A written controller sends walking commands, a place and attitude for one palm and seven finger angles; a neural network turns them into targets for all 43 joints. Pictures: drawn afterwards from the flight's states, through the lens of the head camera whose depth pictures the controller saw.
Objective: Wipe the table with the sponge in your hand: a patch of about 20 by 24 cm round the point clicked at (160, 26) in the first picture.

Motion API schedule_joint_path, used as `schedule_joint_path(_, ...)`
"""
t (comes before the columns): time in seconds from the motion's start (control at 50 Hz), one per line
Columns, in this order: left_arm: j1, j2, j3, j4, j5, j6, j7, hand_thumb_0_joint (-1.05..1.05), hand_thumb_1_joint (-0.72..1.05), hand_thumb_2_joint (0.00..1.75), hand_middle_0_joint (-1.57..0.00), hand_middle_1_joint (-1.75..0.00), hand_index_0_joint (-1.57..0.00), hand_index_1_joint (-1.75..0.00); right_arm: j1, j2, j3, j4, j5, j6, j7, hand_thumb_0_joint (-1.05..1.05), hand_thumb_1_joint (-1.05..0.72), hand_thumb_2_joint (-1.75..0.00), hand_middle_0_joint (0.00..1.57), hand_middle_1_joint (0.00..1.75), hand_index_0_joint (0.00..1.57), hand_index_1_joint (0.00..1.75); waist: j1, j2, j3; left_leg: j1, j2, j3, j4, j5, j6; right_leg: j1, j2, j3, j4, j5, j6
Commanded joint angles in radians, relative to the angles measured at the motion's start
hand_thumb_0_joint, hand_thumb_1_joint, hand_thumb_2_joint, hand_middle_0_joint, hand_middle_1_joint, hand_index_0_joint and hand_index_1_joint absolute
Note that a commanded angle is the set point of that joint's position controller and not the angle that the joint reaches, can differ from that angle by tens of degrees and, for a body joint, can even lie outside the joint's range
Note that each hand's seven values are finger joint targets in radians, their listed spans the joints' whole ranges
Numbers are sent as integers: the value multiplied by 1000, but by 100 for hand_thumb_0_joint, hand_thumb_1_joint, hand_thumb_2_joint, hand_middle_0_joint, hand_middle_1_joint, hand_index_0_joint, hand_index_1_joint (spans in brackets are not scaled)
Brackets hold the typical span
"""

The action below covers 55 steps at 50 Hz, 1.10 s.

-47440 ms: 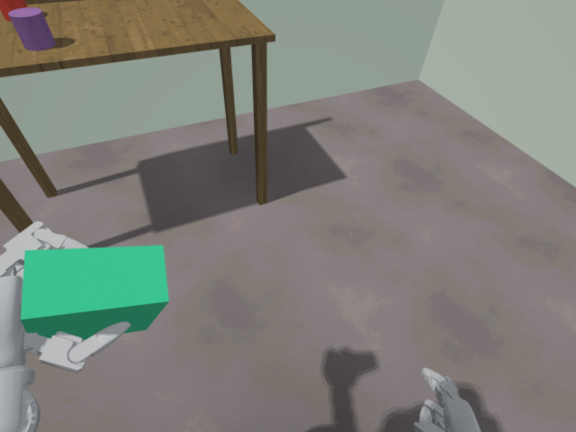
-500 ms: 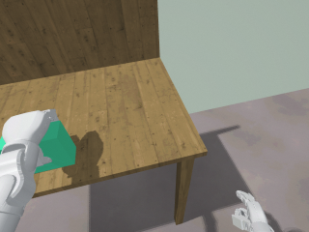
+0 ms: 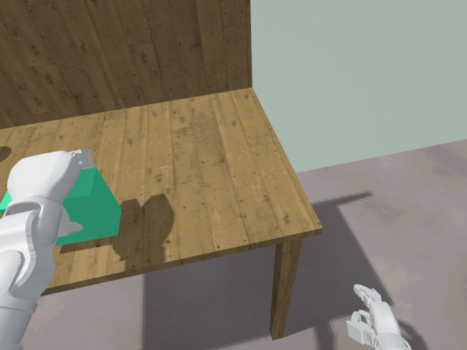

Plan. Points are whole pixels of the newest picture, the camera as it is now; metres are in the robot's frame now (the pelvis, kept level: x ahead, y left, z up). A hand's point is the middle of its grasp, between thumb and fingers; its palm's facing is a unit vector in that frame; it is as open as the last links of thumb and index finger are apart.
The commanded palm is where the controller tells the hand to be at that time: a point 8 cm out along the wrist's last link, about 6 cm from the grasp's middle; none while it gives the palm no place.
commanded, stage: lift the sponge slowly off the table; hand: left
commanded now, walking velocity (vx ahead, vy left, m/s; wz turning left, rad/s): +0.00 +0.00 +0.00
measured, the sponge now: (73, 215) +0.27 +0.33 +0.10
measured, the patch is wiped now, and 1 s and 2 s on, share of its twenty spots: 1.00 1.00 1.00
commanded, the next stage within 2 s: bring the sponge back beside the body in 1.10 s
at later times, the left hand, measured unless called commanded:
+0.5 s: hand (62, 179) +0.29 +0.32 +0.17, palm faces +0.06 +0.00 -1.00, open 10.0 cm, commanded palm +0.25 +0.32 +0.24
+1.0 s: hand (62, 158) +0.30 +0.31 +0.21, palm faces +0.11 +0.02 -0.99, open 10.0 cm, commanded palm +0.26 +0.32 +0.28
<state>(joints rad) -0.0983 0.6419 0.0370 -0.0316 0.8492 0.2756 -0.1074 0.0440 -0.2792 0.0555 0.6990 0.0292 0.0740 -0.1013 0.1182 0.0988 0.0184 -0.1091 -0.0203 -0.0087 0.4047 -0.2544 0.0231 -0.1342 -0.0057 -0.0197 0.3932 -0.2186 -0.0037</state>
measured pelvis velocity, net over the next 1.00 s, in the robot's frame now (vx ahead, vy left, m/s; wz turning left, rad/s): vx -0.01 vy -0.01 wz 0.00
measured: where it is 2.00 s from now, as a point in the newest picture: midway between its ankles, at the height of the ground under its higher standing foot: outside the picture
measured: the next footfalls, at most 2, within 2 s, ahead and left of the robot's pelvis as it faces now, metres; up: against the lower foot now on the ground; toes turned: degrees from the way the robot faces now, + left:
none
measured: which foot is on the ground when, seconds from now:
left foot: down 0.00-1.00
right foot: down 0.00-1.00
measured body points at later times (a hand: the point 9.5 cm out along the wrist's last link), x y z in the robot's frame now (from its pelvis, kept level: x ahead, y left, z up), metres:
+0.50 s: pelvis -0.01 +0.00 +0.00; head -0.01 -0.04 +0.45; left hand +0.28 +0.31 +0.23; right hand +0.22 -0.21 -0.10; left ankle -0.02 +0.11 -0.74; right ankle +0.00 -0.12 -0.74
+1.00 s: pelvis -0.01 -0.01 +0.00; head -0.01 -0.05 +0.45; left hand +0.29 +0.30 +0.26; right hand +0.23 -0.21 -0.09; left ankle -0.02 +0.10 -0.74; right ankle +0.00 -0.12 -0.74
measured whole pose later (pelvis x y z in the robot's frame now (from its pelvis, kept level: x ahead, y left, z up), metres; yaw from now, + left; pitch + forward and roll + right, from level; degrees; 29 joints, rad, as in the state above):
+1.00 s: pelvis -0.01 -0.01 +0.00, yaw +0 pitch -2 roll +0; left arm -0.30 0.72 0.01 -0.04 0.83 0.35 -0.24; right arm 0.03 -0.29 0.08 0.67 0.04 0.08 -0.09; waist 0.12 0.11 0.01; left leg -0.13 -0.02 -0.01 0.40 -0.24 0.01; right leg -0.16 0.00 -0.02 0.40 -0.21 -0.01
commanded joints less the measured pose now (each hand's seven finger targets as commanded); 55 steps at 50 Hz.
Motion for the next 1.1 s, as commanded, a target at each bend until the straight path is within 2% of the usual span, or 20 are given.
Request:
schedule_joint_path(0.0,-300,290,159,-179,25,34,34,0,10,130,-120,-160,-120,-160,-187,-123,-38,-166,1,-35,-2,0,-90,-90,20,30,20,30,-1,-11,-233,-13,-17,-1,-56,354,-6,145,37,5,-17,250,-55)
schedule_joint_path(0.08,-347,283,131,-132,31,71,12,0,10,130,-120,-160,-120,-160,-195,-120,-26,-166,4,-30,-2,0,-90,-90,20,30,20,30,-7,-34,-209,-25,-16,3,-66,311,-1,132,34,5,-29,206,-55)
schedule_joint_path(0.1,-361,309,145,-117,33,74,8,0,10,130,-120,-160,-120,-160,-192,-127,-27,-164,5,-26,-3,0,-90,-90,20,30,20,30,-8,-45,-199,-32,-14,0,-71,293,-2,128,35,4,-34,193,-53)
schedule_joint_path(0.16,-445,326,139,-185,49,62,-6,0,10,130,-120,-160,-120,-160,-210,-119,-20,-183,5,-36,-5,0,-90,-90,20,30,20,30,-3,-8,-266,-7,-20,-2,-60,310,3,145,34,8,-24,190,-58)
schedule_joint_path(0.2,-445,311,124,-164,43,49,-12,0,10,130,-120,-160,-120,-160,-192,-120,-25,-172,4,-35,-8,0,-90,-90,20,30,20,30,-14,-1,-250,5,-17,-5,-67,315,1,136,38,2,-36,199,-58)
schedule_joint_path(0.34,-474,331,144,-184,36,41,-23,0,10,130,-120,-160,-120,-160,-212,-114,-17,-193,8,-41,-4,0,-90,-90,20,30,20,30,1,39,-257,-4,-13,-15,-69,294,-2,134,44,19,-38,172,-67)
schedule_joint_path(0.4,-463,344,150,-121,34,50,-24,0,10,130,-120,-160,-120,-160,-189,-121,-21,-173,5,-31,-2,0,-90,-90,20,30,20,30,0,-2,-235,-26,-14,-11,-77,289,-6,139,35,5,-37,174,-61)
schedule_joint_path(0.46,-493,352,154,-165,36,58,-29,0,10,130,-120,-160,-120,-160,-204,-117,-17,-190,6,-37,2,0,-90,-90,20,30,20,30,9,0,-290,-15,-18,-5,-60,320,-2,160,30,12,-19,202,-62)
schedule_joint_path(0.48,-471,330,141,-155,24,61,-32,0,10,130,-120,-160,-120,-160,-197,-114,-20,-190,6,-36,3,0,-90,-90,20,30,20,30,7,0,-281,-13,-18,-6,-61,326,0,163,31,11,-20,216,-61)
schedule_joint_path(0.54,-454,365,172,-128,19,78,-50,0,10,130,-120,-160,-120,-160,-209,-125,-20,-193,12,-31,5,0,-90,-90,20,30,20,30,6,-29,-255,-29,-12,-11,-61,288,1,138,39,27,-28,189,-61)
schedule_joint_path(0.58,-478,343,140,-139,17,78,-58,0,10,130,-120,-160,-120,-160,-197,-120,-19,-190,10,-31,5,0,-90,-90,20,30,20,30,0,-19,-259,-29,-16,-5,-62,299,2,146,30,11,-21,199,-56)
schedule_joint_path(0.64,-483,376,168,-175,17,85,-72,0,10,130,-120,-160,-120,-160,-218,-125,-19,-206,14,-36,4,0,-90,-90,20,30,20,30,5,-11,-273,-21,-14,-12,-48,302,6,137,37,29,-19,208,-60)
schedule_joint_path(0.66,-509,365,150,-161,22,82,-75,0,10,130,-120,-160,-120,-160,-202,-121,-14,-201,9,-40,2,0,-90,-90,20,30,20,30,1,-39,-279,-28,-18,-4,-45,304,7,147,26,14,-11,208,-54)
schedule_joint_path(0.74,-552,386,156,-152,25,79,-83,0,10,130,-120,-160,-120,-160,-212,-124,-13,-203,18,-38,-1,0,-90,-90,20,30,20,30,-5,-8,-244,-32,-14,-14,-55,257,6,109,37,23,-30,153,-59)
schedule_joint_path(0.76,-595,363,127,-161,28,72,-82,0,10,130,-120,-160,-120,-160,-202,-117,-10,-200,14,-43,-4,0,-90,-90,20,30,20,30,-10,-13,-267,-24,-20,-5,-50,267,7,119,27,10,-22,158,-54)
schedule_joint_path(0.86,-597,401,164,-185,33,65,-78,0,10,130,-120,-160,-120,-160,-196,-115,-13,-205,8,-48,-3,0,-90,-90,20,30,20,30,9,-2,-326,-12,-23,-8,-35,333,6,164,25,18,-2,232,-60)
schedule_joint_path(0.94,-537,416,195,-177,13,92,-87,0,10,130,-120,-160,-120,-160,-217,-119,-17,-208,13,-34,8,0,-90,-90,20,30,20,30,19,12,-303,-24,-16,-13,-28,349,2,154,32,44,-1,267,-66)
schedule_joint_path(1.04,-504,406,176,-105,8,149,-118,0,10,130,-120,-160,-120,-160,-218,-129,-14,-208,19,-16,14,0,-90,-90,20,30,20,30,12,-51,-253,-60,-10,-5,-29,311,2,121,32,40,0,243,-56)
schedule_joint_path(1.06,-522,377,133,-101,12,154,-131,0,10,130,-120,-160,-120,-160,-207,-126,-6,-213,17,-16,13,0,-90,-90,20,30,20,30,5,-66,-259,-65,-14,3,-26,313,4,131,19,24,11,248,-49)
schedule_joint_path(1.08,-510,396,151,-95,6,154,-138,0,10,130,-120,-160,-120,-160,-197,-129,-12,-202,18,-10,13,0,-90,-90,20,30,20,30,2,-66,-254,-59,-12,2,-30,312,6,130,22,22,7,250,-48)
